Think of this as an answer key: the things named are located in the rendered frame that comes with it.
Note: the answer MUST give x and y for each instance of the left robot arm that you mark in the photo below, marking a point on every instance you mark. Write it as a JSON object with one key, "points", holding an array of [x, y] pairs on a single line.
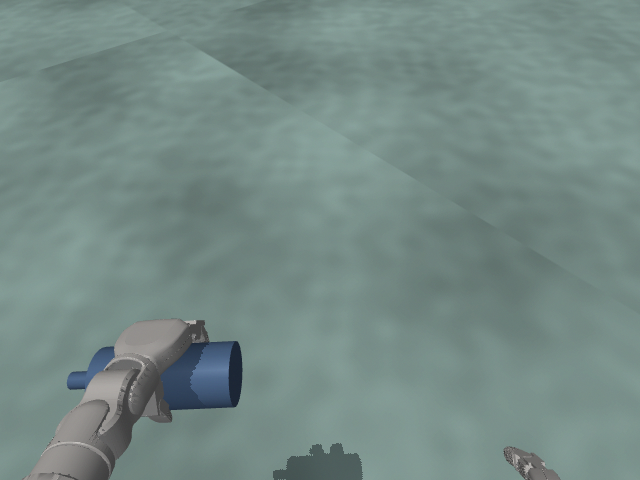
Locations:
{"points": [[94, 434]]}

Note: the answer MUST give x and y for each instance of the bottle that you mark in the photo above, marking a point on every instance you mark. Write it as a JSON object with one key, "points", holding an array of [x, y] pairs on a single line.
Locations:
{"points": [[207, 375]]}

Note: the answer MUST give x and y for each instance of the right robot hand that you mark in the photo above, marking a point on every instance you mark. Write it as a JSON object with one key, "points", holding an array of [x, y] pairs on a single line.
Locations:
{"points": [[530, 466]]}

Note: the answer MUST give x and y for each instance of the left robot hand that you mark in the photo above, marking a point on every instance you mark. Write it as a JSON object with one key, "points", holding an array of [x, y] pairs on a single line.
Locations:
{"points": [[163, 342]]}

